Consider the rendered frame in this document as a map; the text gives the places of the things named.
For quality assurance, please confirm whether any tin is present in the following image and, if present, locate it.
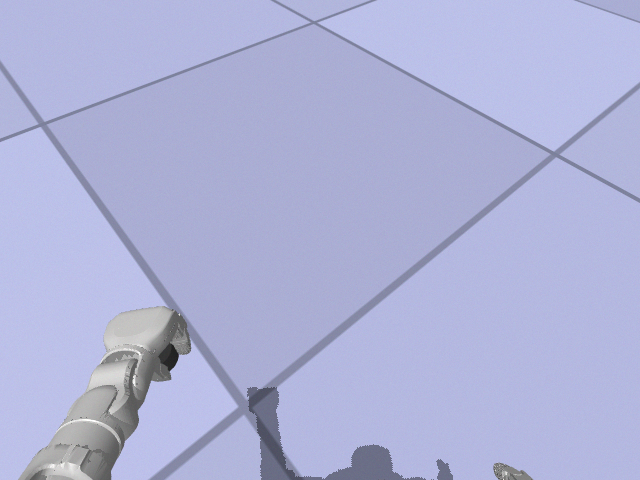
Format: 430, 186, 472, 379
158, 343, 179, 371

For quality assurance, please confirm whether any left robot hand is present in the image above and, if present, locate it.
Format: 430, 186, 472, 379
103, 306, 191, 382

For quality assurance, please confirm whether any right robot hand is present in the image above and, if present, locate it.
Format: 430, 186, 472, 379
493, 463, 533, 480

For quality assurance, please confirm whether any left robot arm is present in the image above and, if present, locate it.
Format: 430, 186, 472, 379
18, 345, 155, 480

